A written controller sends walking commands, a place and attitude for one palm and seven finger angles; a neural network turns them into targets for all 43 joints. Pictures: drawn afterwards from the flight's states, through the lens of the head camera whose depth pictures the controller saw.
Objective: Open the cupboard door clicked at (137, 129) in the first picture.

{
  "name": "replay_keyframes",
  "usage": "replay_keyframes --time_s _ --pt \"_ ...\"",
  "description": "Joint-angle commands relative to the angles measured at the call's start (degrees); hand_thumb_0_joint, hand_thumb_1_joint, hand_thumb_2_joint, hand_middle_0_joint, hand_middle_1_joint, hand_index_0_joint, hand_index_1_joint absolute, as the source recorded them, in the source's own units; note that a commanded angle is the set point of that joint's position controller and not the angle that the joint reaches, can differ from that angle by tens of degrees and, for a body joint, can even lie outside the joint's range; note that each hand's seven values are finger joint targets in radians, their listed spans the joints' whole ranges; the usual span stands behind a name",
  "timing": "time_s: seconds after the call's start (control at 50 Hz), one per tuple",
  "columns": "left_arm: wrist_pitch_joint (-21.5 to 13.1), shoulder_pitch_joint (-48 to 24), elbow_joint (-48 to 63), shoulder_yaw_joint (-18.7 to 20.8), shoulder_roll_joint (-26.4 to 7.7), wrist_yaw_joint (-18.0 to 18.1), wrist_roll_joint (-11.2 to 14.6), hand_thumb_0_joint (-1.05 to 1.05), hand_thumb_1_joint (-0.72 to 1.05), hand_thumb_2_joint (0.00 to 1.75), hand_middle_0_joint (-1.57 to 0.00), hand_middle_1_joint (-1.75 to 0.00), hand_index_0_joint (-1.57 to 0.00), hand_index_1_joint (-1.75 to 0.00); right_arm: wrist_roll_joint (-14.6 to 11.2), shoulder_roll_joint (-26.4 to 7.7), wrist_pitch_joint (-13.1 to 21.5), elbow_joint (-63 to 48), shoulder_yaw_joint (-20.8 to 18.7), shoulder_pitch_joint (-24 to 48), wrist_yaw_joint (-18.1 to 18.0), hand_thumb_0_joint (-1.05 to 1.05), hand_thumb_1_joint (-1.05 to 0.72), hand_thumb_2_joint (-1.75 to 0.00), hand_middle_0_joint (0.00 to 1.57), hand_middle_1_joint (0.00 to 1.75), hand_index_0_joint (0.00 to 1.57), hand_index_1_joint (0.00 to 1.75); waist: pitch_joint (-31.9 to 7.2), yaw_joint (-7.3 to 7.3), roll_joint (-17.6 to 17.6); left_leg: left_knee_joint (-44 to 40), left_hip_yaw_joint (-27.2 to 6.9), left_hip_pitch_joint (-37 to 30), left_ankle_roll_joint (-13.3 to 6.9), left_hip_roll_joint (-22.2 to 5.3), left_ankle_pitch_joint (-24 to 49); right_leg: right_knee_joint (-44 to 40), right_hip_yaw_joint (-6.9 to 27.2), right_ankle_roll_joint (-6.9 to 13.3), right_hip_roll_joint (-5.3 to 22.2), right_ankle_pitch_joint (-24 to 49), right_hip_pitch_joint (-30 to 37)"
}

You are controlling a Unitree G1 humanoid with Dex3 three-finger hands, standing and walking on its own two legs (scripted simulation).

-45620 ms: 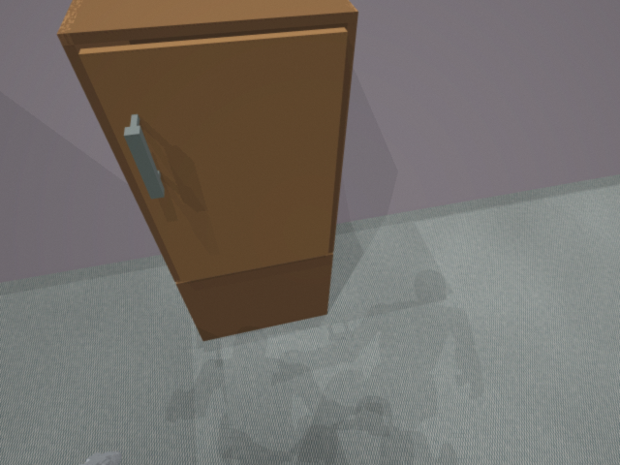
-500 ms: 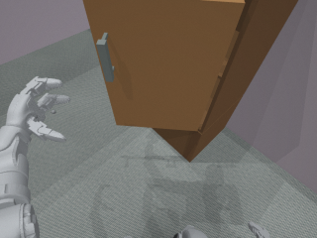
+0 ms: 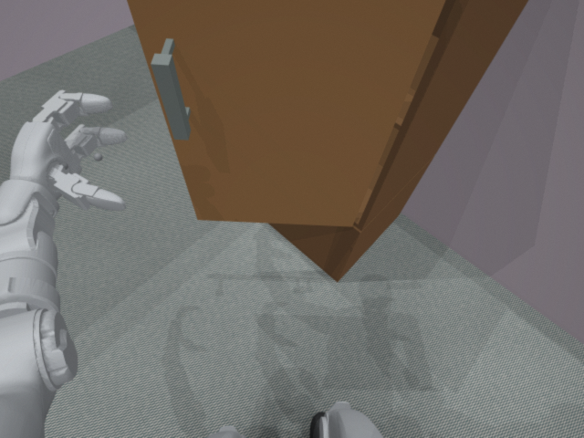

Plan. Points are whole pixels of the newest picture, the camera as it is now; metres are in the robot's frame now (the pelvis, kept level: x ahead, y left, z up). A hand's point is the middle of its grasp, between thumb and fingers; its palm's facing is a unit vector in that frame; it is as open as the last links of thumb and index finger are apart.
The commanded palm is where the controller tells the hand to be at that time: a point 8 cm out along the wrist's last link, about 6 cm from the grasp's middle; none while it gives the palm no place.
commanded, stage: move the hooked fingers beside the handle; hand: left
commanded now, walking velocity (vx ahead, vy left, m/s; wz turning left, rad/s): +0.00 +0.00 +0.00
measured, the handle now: (175, 91) +0.59 +0.16 +0.09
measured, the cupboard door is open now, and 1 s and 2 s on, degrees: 42 42 42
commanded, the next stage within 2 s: slide the fingers in behind the handle in 1.36 s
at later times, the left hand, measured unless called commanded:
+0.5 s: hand (126, 112) +0.54 +0.22 +0.10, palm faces -0.06 -1.00 -0.01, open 14.0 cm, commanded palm +0.52 +0.27 +0.09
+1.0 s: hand (121, 115) +0.54 +0.23 +0.09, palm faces -0.05 -1.00 +0.00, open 14.0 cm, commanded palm +0.52 +0.27 +0.09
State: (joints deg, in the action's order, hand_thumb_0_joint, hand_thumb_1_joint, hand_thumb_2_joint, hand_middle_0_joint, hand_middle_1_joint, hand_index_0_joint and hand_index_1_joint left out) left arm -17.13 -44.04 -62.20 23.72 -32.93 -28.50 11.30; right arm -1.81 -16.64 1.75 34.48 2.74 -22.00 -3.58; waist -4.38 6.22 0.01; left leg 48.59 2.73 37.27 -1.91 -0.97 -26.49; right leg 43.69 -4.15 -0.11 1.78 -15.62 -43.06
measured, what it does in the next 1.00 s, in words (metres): stands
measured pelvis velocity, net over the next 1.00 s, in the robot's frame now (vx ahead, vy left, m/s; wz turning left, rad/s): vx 0.02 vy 0.00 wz -0.02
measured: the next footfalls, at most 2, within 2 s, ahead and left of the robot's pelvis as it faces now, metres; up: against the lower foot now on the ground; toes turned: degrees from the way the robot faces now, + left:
none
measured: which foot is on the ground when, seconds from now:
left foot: down 0.00-1.00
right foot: down 0.00-1.00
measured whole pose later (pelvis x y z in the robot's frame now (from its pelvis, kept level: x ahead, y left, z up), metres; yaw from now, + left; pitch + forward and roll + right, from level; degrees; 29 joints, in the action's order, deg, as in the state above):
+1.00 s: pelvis +0.02 +0.00 -0.01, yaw -1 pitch +22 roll -4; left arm -16.5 -56.4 -70.7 26.5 -40.5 -25.2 5.7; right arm -0.2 -16.2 -5.8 32.9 3.4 -25.4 -1.8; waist -4.9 11.5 1.0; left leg 52.1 1.9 44.9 -2.0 -2.7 -29.2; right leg 44.5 -4.8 -0.3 0.0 -16.6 -49.6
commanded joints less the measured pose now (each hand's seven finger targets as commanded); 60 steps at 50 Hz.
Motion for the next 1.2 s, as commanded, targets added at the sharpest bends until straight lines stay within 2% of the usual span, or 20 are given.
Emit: replay_keyframes --time_s 0.0,0.08,0.18,0.24,0.28,0.36,0.38,0.46,0.48,0.54,0.58,0.64,0.7,0.78,0.86,0.94,1.0,1.06,1.12,1.18 --pt "-3.6 -27.0 9.7 2.1 -16.5 0.5 0.1 0.00 -0.50 0.30 -0.30 -1.20 -0.30 -1.20 0.4 -10.4 0.2 -3.5 -3.7 -7.8 -0.5 0.00 -0.90 -0.90 0.20 0.30 0.20 0.30 -23.3 1.06 6.8 -5.9 -4.8 -7.7 1.9 0.0 26.8 -1.0 2.3 1.5 -2.9 15.0 15.1" --pt "-3.4 -32.2 6.4 2.1 -18.4 1.4 -1.2 0.00 -0.50 0.30 -0.30 -1.20 -0.30 -1.20 0.7 -10.7 -0.8 -3.0 -3.2 -8.7 -0.5 0.00 -0.90 -0.90 0.20 0.30 0.20 0.30 -21.9 2.64 6.3 -5.4 -4.9 -4.7 1.5 0.0 23.7 -0.7 2.4 1.5 -3.0 13.9 14.3" --pt "-4.8 -34.3 7.2 3.7 -20.5 2.2 -2.1 0.00 -0.50 0.30 -0.30 -1.20 -0.30 -1.20 1.2 -10.8 -1.8 -2.8 -3.6 -10.8 -0.1 0.00 -0.90 -0.90 0.20 0.30 0.20 0.30 -28.8 2.67 9.7 -3.6 -5.6 -9.0 2.2 -0.5 31.2 0.5 2.4 1.6 -3.3 17.2 13.7" --pt "-3.3 -34.5 2.2 3.3 -21.1 2.3 -2.8 0.00 -0.50 0.30 -0.30 -1.20 -0.30 -1.20 1.1 -11.1 -2.7 -2.6 -3.2 -11.4 0.0 0.00 -0.90 -0.90 0.20 0.30 0.20 0.30 -24.0 3.95 5.3 -3.7 -4.8 -2.8 1.1 -0.2 25.1 -0.2 2.6 1.2 -3.3 16.4 14.5" --pt "-3.2 -36.5 2.7 4.4 -23.6 2.6 -3.7 0.00 -0.50 0.30 -0.30 -1.20 -0.30 -1.20 1.2 -11.3 -3.2 -2.8 -3.0 -11.9 -0.1 0.00 -0.90 -0.90 0.20 0.30 0.20 0.30 -25.3 3.63 8.7 -3.6 -4.8 -2.9 1.2 -0.1 25.4 0.2 2.7 1.5 -3.3 16.6 14.5" --pt "-3.4 -38.1 1.8 5.2 -25.0 3.3 -4.3 0.00 -0.50 0.30 -0.30 -1.20 -0.30 -1.20 1.6 -11.4 -3.9 -3.5 -3.0 -13.4 0.0 0.00 -0.90 -0.90 0.20 0.30 0.20 0.30 -26.6 4.76 6.8 -2.7 -4.6 -1.7 0.7 -0.1 26.0 0.4 2.9 1.5 -3.7 18.2 15.3" --pt "-3.4 -39.7 1.5 5.5 -26.4 3.2 -4.7 0.00 -0.50 0.30 -0.30 -1.20 -0.30 -1.20 1.6 -11.4 -4.2 -3.1 -2.9 -13.6 0.0 0.00 -0.90 -0.90 0.20 0.30 0.20 0.30 -26.8 4.97 8.0 -2.6 -4.6 -1.6 0.9 -0.3 25.4 0.3 3.0 1.3 -3.6 17.8 15.1" --pt "-3.5 -41.6 1.5 3.9 -24.6 3.1 -5.0 0.00 -0.50 0.30 -0.30 -1.20 -0.30 -1.20 1.9 -11.4 -4.7 -3.1 -2.9 -14.9 0.2 0.00 -0.90 -0.90 0.20 0.30 0.20 0.30 -28.3 5.92 11.0 -2.0 -5.1 -4.4 1.1 -0.5 28.5 0.6 2.6 1.6 -3.9 18.3 12.7" --pt "-3.4 -43.5 1.6 4.6 -26.0 3.2 -5.2 0.00 -0.50 0.30 -0.30 -1.20 -0.30 -1.20 2.0 -11.6 -4.9 -2.3 -2.9 -15.1 0.2 0.00 -0.90 -0.90 0.20 0.30 0.20 0.30 -28.8 6.42 11.4 -1.7 -5.3 -5.0 1.2 -0.8 28.4 0.3 2.6 1.4 -3.9 18.0 11.9" --pt "-2.1 -40.3 -1.3 5.0 -26.8 3.2 -5.8 0.00 -0.50 0.30 -0.30 -1.20 -0.30 -1.20 2.1 -11.7 -5.3 -2.9 -2.7 -15.7 0.3 0.00 -0.90 -0.90 0.20 0.30 0.20 0.30 -27.5 5.95 9.4 -1.8 -4.8 -1.5 0.8 -0.5 26.7 0.3 2.7 1.3 -3.9 18.6 13.8" --pt "-2.4 -37.7 0.1 5.1 -26.3 3.2 -5.9 0.00 -0.50 0.30 -0.30 -1.20 -0.30 -1.20 2.1 -11.5 -5.6 -3.3 -2.9 -15.8 0.5 0.00 -0.90 -0.90 0.20 0.30 0.20 0.30 -29.5 4.91 12.0 -1.5 -4.9 -4.5 1.3 -0.7 30.9 0.8 2.4 1.5 -4.0 20.0 12.9" --pt "-1.9 -37.3 -0.1 5.4 -26.3 3.2 -5.5 0.00 -0.50 0.30 -0.30 -1.20 -0.30 -1.20 2.1 -11.6 -6.3 -3.7 -3.0 -16.0 0.7 0.00 -0.90 -0.90 0.20 0.30 0.20 0.30 -27.4 5.59 7.9 -1.5 -4.4 -1.5 0.7 -0.8 28.2 0.5 2.4 1.2 -4.2 20.0 14.0" --pt "-3.0 -38.4 3.2 7.8 -29.2 3.3 -5.2 0.00 -0.50 0.30 -0.30 -1.20 -0.30 -1.20 2.2 -11.7 -6.5 -4.0 -3.2 -15.9 0.8 0.00 -0.90 -0.90 0.20 0.30 0.20 0.30 -30.5 4.60 10.4 -1.3 -4.3 -2.8 0.8 -0.7 29.1 0.8 2.8 1.5 -4.2 21.1 15.5" --pt "-4.3 -38.2 6.6 7.6 -28.1 3.4 -4.9 0.00 -0.50 0.30 -0.30 -1.20 -0.30 -1.20 2.2 -11.4 -6.9 -3.8 -3.5 -15.8 1.1 0.00 -0.90 -0.90 0.20 0.30 0.20 0.30 -32.5 4.35 13.2 -0.9 -5.2 -7.9 1.6 -1.2 35.2 1.1 2.2 1.6 -4.5 22.2 13.6" --pt "-3.3 -36.9 4.9 4.3 -23.1 2.8 -4.0 0.00 -0.50 0.30 -0.30 -1.20 -0.30 -1.20 2.0 -11.1 -7.1 -3.7 -3.4 -15.1 1.2 0.00 -0.90 -0.90 0.20 0.30 0.20 0.30 -28.6 5.21 12.4 -1.1 -5.4 -8.0 1.5 -1.2 35.5 0.6 1.6 1.6 -4.6 21.1 11.6" --pt "-2.7 -37.1 4.0 3.7 -22.6 3.1 -4.3 0.00 -0.50 0.30 -0.30 -1.20 -0.30 -1.20 2.0 -11.1 -7.2 -3.3 -3.4 -14.8 1.1 0.00 -0.90 -0.90 0.20 0.30 0.20 0.30 -27.1 5.65 10.7 -1.2 -5.4 -7.0 1.4 -1.2 33.7 0.3 1.6 1.3 -4.5 20.4 11.1" --pt "-3.7 -36.2 5.9 3.1 -20.9 3.3 -4.1 0.00 -0.50 0.30 -0.30 -1.20 -0.30 -1.20 2.1 -10.7 -7.2 -3.1 -3.6 -14.5 1.3 0.00 -0.90 -0.90 0.20 0.30 0.20 0.30 -29.8 4.61 15.0 -0.5 -6.2 -12.0 2.7 -1.6 40.3 1.0 1.2 1.6 -4.5 20.9 9.1" --pt "-3.3 -38.1 3.7 0.8 -17.5 3.6 -3.4 0.00 -0.50 0.30 -0.30 -1.20 -0.30 -1.20 2.0 -10.7 -7.2 -2.7 -3.4 -14.2 1.2 0.00 -0.90 -0.90 0.20 0.30 0.20 0.30 -24.7 6.38 11.4 -0.8 -6.7 -9.7 2.3 -1.7 37.6 0.8 0.6 1.6 -4.6 19.0 7.1" --pt "-3.0 -39.5 3.1 1.5 -19.1 4.7 -4.5 0.00 -0.50 0.30 -0.30 -1.20 -0.30 -1.20 2.2 -10.8 -7.1 -2.7 -3.4 -14.3 1.2 0.00 -0.90 -0.90 0.20 0.30 0.20 0.30 -26.1 6.45 10.6 -0.5 -6.7 -8.8 2.3 -1.5 35.8 1.1 1.0 1.3 -4.4 18.4 7.3" --pt "-4.5 -40.0 6.2 3.3 -20.6 5.7 -4.8 0.00 -0.50 0.30 -0.30 -1.20 -0.30 -1.20 2.4 -10.6 -6.9 -2.9 -3.6 -14.4 1.4 0.00 -0.90 -0.90 0.20 0.30 0.20 0.30 -31.0 5.14 13.8 0.2 -7.0 -12.1 3.2 -1.6 40.2 1.9 1.0 1.6 -4.4 20.0 7.9"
